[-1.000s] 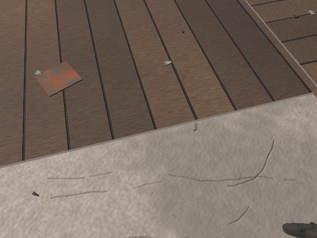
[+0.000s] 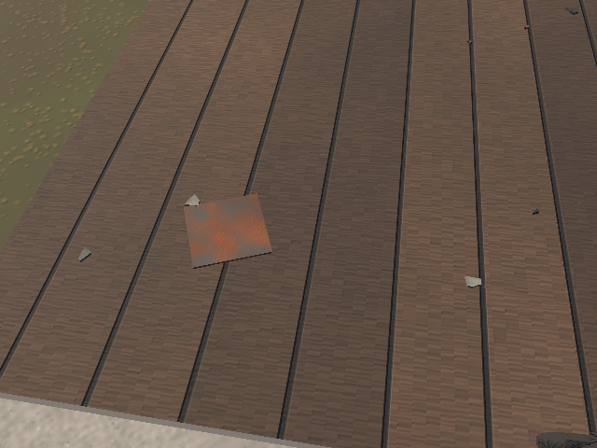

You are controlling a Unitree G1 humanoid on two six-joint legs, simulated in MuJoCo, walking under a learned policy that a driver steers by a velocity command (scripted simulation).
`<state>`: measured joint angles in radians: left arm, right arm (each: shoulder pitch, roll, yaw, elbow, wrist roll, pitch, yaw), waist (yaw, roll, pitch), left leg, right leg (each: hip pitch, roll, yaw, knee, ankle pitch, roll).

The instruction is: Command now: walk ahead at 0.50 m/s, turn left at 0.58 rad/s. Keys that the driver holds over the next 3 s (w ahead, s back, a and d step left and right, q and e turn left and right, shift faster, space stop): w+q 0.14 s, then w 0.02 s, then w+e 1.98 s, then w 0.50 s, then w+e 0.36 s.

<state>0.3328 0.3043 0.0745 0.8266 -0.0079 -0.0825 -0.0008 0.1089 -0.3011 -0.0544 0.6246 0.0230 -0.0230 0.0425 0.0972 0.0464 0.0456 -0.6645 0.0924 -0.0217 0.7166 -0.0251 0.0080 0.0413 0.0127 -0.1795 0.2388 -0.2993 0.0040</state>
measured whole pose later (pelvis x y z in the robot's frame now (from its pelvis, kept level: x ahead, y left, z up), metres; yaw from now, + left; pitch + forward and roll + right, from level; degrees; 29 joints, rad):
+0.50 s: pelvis +0.28 +0.05 +0.01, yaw +3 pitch +1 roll +2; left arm 0.17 0.29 0.04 0.77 -0.02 -0.06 -0.03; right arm 0.30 -0.27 -0.04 0.75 -0.01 -0.08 0.01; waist -0.05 -0.05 0.03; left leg 0.03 -0.09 0.08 0.20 -0.25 0.08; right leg -0.69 -0.10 0.05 0.69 0.12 0.02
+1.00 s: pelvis +0.58 +0.01 +0.01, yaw -14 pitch +2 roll +0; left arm 0.31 0.29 0.06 0.72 -0.02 -0.04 0.01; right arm 0.09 -0.29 -0.03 0.67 -0.01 -0.09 0.00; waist 0.06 0.03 0.04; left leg -0.64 0.07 -0.11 0.64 0.00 -0.08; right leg -0.15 0.11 0.14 0.37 -0.25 -0.08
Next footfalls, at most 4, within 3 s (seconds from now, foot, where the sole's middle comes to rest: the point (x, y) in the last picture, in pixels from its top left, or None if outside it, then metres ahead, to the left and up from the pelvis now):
0.10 left None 0.23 0.13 -0.77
0.66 right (368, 404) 0.56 -0.06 -0.77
1.12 left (308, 283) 0.86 0.10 -0.77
1.64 right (448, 255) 0.99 -0.27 -0.77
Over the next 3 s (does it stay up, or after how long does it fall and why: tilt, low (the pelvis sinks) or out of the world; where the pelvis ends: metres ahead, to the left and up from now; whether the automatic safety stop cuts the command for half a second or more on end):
stays up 1.34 -0.67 0.01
